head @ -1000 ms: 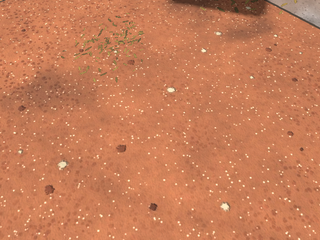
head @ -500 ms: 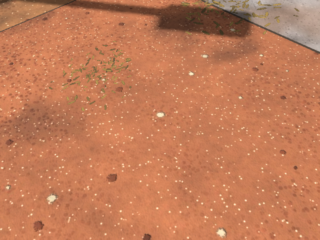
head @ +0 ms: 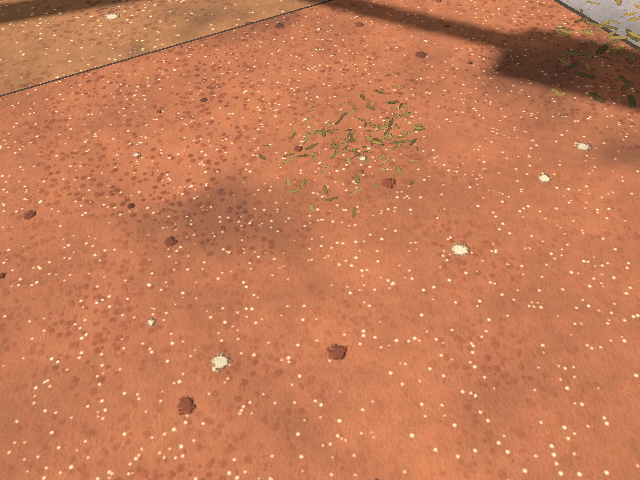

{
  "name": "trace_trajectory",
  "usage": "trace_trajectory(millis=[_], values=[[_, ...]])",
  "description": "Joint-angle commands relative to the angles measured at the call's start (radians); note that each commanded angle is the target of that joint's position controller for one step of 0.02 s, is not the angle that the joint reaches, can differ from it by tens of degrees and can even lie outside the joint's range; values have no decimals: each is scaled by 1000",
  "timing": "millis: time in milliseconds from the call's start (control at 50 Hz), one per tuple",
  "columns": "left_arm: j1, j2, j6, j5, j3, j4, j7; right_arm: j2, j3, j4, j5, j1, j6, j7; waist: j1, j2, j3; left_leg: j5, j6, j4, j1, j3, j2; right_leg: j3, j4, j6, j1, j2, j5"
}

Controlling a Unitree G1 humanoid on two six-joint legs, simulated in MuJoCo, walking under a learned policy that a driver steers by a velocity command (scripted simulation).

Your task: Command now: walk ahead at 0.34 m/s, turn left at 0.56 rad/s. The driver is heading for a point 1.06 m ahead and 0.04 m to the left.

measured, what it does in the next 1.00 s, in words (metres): walks ahead: left foot, then right foot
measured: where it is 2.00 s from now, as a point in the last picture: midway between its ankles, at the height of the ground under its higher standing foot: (287, 296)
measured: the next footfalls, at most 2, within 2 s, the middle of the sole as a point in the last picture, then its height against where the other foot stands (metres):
left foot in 0.42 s outside the picture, level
right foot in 0.98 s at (304, 421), level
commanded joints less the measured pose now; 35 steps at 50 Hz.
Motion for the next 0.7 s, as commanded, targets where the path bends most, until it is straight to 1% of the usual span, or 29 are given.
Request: trace_trajectory(millis=[20,40,60,100,160,220,260,300,320,340,360,380,400,420,440,460,480,500,520,540,560,580,600,620,660,700], values=[[4,137,-27,-6,36,-44,1,-114,-21,-89,-7,-73,-39,23,-1,-105,129,76,-14,208,-383,5,85,412,-363,-101,158,-332,-380],[4,123,-36,-8,31,-43,1,-105,-21,-73,-14,-56,-37,36,1,-138,114,125,-26,246,-369,35,91,314,-364,-88,166,-289,-262],[27,113,-45,-8,28,-34,-1,-96,-17,-70,-17,-56,-33,46,10,-148,99,162,-34,280,-369,52,102,240,-359,-85,175,-267,-158],[89,112,-58,-8,32,-9,-13,-73,-8,-84,-13,-94,-29,59,29,-128,87,212,-41,311,-406,65,112,158,-343,-84,210,-259,-18],[155,109,-65,-8,34,20,-23,-61,0,-109,-13,-173,-25,68,58,-120,102,253,-56,278,-473,81,127,83,-337,-92,251,-269,108],[176,102,-67,-8,31,41,-25,-40,13,-135,-16,-248,-28,75,71,-122,121,296,-58,163,-468,124,137,2,-325,-92,257,-268,266],[179,105,-69,-9,31,53,-24,-21,27,-158,-16,-305,-33,84,80,-126,129,322,-46,49,-416,181,143,-56,-313,-86,246,-263,350],[206,116,-68,-9,32,75,-20,-9,38,-187,-17,-361,-36,90,92,-130,138,303,-18,-51,-370,235,144,-91,-299,-81,262,-279,430],[213,122,-64,-8,32,85,-18,-8,41,-193,-17,-368,-36,89,90,-130,135,281,2,-95,-338,258,134,-112,-276,-76,279,-284,499],[209,129,-61,-8,32,92,-15,-9,42,-193,-19,-352,-36,85,74,-133,120,253,25,-136,-276,284,111,-144,-229,-66,287,-283,645],[209,144,-58,-9,34,99,-11,-18,39,-187,-21,-319,-37,77,52,-146,87,214,51,-158,-196,312,74,-171,-153,-58,295,-284,862],[222,160,-52,-10,35,113,-7,-30,33,-172,-25,-255,-40,67,18,-155,37,168,79,-172,-94,325,32,-185,-37,-57,297,-291,1054],[231,173,-47,-12,35,122,-5,-52,21,-138,-27,-130,-48,56,-38,-157,-41,163,111,-208,70,306,2,-191,124,-55,261,-300,1102],[214,170,-44,-16,31,116,-5,-83,3,-78,-35,46,-58,41,-124,-124,-132,211,144,-283,323,256,8,-214,344,-38,129,-281,965],[231,82,-49,-33,7,66,-21,-180,-24,-56,-46,153,-60,21,-139,48,-261,-13,230,-338,653,-106,273,-220,685,-2,-212,-201,409],[232,75,-55,-33,9,28,-31,-233,-34,-64,-13,149,-57,16,-99,155,-371,99,318,-468,748,-602,514,-101,951,23,-419,-42,-234],[111,139,-55,-24,27,12,-32,-206,-32,-52,5,123,-51,7,-126,20,-274,236,297,-483,667,-467,469,20,982,16,-486,-86,-125],[82,104,-66,-34,15,-1,-36,-160,-18,-35,8,71,-56,-1,-83,13,-135,368,277,-494,513,-313,438,16,922,10,-485,-122,-59],[97,88,-69,-28,11,17,-39,-106,-1,-26,6,34,-66,-3,-38,-23,-55,467,235,-516,387,-209,381,14,827,6,-437,-154,-38],[121,80,-56,-11,10,29,-42,-79,10,-18,9,4,-76,-6,1,-15,-18,523,208,-537,298,-135,334,16,765,12,-381,-169,-36],[174,68,-35,-1,7,59,-48,-56,20,-16,7,-20,-85,-5,30,-5,-17,533,192,-567,245,-69,309,15,730,17,-322,-174,-33],[192,61,-20,3,8,74,-54,-50,23,-8,8,-11,-100,-2,37,4,-16,559,189,-588,218,-40,299,5,715,20,-299,-167,-26],[193,55,-10,2,10,79,-60,-54,23,6,9,3,-111,0,43,6,-7,567,185,-611,209,-12,292,0,696,21,-308,-166,-9],[172,51,-4,-1,12,78,-65,-63,21,19,10,14,-118,1,41,12,14,551,177,-637,202,14,287,-1,675,23,-336,-166,23],[85,49,0,-7,15,59,-70,-66,21,41,8,46,-126,1,18,22,62,517,151,-679,214,60,280,10,623,24,-423,-168,107],[7,49,-1,-12,19,41,-71,-58,25,60,6,79,-131,0,-7,23,91,541,123,-691,251,106,273,35,552,24,-491,-144,175]])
